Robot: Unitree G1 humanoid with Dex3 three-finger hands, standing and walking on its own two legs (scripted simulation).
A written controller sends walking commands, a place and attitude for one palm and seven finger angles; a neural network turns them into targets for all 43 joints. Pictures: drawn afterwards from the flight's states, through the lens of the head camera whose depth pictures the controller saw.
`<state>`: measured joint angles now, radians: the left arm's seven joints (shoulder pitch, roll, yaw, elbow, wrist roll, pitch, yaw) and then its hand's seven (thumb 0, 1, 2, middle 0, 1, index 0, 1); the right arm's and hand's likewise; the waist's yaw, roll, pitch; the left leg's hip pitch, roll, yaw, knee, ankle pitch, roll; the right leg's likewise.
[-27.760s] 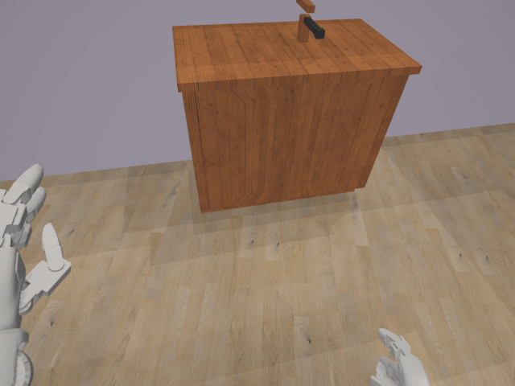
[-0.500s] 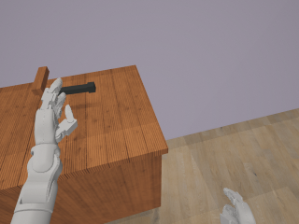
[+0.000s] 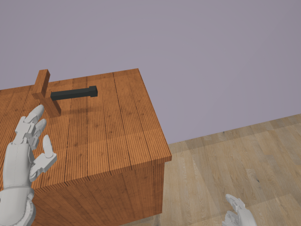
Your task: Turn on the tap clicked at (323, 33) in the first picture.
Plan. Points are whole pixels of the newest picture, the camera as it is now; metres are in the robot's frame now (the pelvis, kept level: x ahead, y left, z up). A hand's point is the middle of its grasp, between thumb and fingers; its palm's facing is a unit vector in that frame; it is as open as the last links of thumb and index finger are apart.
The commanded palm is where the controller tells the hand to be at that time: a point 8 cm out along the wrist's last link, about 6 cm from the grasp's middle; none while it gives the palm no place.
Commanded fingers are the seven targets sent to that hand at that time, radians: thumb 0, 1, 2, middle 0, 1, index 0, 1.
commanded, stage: draw the hand back beside the body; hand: left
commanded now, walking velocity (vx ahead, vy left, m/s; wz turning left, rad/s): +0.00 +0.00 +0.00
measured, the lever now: (93, 91) +0.52 +0.27 +0.08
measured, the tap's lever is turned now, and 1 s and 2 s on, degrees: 85 85 85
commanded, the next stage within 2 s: step back with the hand held close in 0.34 s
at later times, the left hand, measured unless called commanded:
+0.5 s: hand (49, 157) +0.20 +0.23 +0.16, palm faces +0.41 -0.84 -0.36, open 7.5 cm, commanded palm +0.16 +0.28 +0.17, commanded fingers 0.00 0.90 0.90 -0.20 -0.30 -0.20 -0.30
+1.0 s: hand (9, 192) +0.13 +0.27 +0.16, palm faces +0.40 -0.80 -0.45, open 7.4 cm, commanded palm +0.08 +0.30 +0.17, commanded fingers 0.00 0.90 0.90 -0.20 -0.30 -0.20 -0.30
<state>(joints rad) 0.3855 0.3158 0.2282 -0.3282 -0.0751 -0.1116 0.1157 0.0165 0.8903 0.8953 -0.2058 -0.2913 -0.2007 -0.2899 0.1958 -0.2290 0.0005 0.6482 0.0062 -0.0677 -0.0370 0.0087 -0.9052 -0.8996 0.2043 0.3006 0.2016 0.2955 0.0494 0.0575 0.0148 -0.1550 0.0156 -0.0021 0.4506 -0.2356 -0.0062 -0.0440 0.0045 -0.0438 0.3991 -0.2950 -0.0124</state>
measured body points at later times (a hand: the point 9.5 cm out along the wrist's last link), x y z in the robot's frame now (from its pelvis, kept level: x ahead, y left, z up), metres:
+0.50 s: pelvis +0.01 -0.01 +0.00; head -0.01 -0.03 +0.45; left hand +0.18 +0.28 +0.18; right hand +0.20 -0.22 -0.09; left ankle +0.01 +0.12 -0.74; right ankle -0.05 -0.11 -0.74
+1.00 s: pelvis -0.07 +0.02 -0.01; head -0.06 +0.01 +0.44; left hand +0.10 +0.31 +0.18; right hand +0.12 -0.21 -0.10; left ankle +0.01 +0.12 -0.74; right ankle -0.05 -0.11 -0.74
